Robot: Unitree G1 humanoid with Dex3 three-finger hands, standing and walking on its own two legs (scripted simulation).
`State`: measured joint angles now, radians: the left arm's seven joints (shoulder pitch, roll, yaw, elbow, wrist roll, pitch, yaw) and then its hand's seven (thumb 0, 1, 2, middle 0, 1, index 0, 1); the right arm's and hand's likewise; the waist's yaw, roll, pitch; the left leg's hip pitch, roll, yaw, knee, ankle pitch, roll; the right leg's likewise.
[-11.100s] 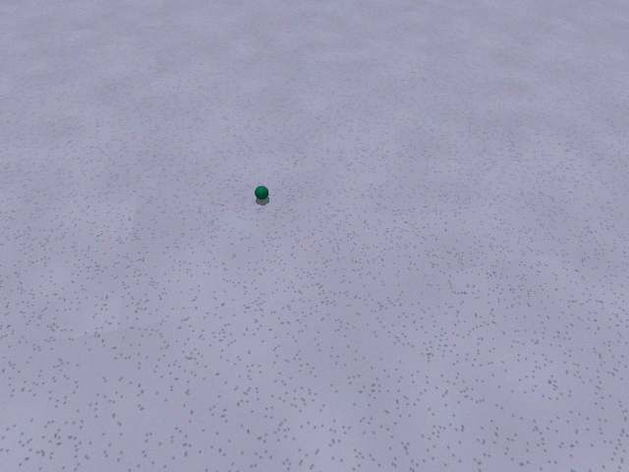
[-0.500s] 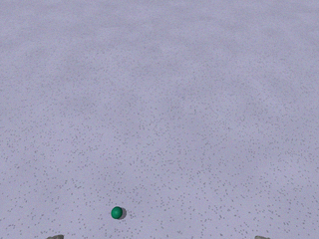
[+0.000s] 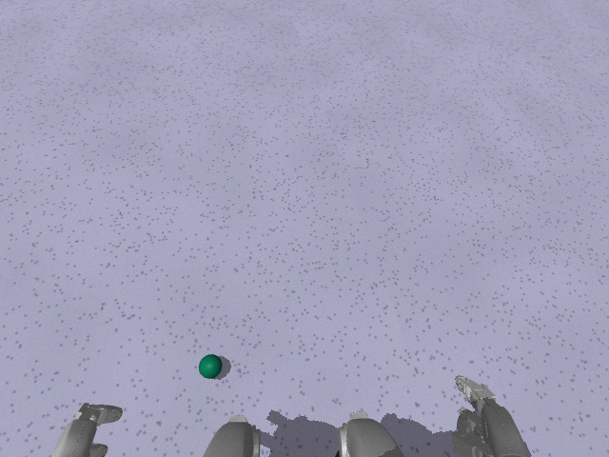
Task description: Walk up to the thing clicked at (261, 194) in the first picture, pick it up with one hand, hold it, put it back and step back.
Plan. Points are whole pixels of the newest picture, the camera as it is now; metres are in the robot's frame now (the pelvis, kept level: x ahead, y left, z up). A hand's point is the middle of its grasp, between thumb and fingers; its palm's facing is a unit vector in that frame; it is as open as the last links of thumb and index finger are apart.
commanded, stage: rise first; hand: left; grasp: from above
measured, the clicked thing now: (210, 366) +0.37 +0.24 -0.67
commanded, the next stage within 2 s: none
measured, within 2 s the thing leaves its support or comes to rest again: neither
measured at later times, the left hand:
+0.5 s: hand (133, 445) +0.17 +0.28 -0.28, palm faces -0.41 -0.63 -0.66, open 14.1 cm
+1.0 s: hand (163, 394) +0.27 +0.29 -0.44, palm faces -0.47 -0.23 -0.85, open 14.0 cm
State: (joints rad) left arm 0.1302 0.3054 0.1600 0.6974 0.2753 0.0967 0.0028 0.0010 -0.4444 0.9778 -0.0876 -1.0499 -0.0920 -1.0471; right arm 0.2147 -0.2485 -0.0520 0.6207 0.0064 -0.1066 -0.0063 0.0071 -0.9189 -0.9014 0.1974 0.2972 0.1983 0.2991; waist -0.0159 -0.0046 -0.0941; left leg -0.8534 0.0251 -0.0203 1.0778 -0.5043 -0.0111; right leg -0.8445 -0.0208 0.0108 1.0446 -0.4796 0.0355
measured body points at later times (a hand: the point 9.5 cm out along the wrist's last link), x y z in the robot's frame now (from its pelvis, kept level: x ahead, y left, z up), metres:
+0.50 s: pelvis -0.03 +0.00 -0.14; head +0.13 +0.02 +0.28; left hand +0.19 +0.31 -0.24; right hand +0.19 -0.25 -0.24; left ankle +0.01 +0.12 -0.66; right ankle +0.01 -0.14 -0.66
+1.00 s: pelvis -0.09 +0.00 -0.30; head +0.11 +0.02 +0.10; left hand +0.29 +0.30 -0.39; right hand +0.02 -0.28 -0.43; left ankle +0.01 +0.12 -0.66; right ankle +0.01 -0.14 -0.66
